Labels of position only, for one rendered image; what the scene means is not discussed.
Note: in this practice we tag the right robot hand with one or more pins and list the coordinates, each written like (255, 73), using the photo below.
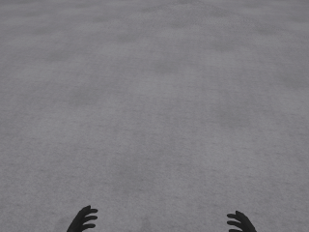
(244, 223)

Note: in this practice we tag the left robot hand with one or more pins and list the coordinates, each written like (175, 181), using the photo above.
(77, 224)

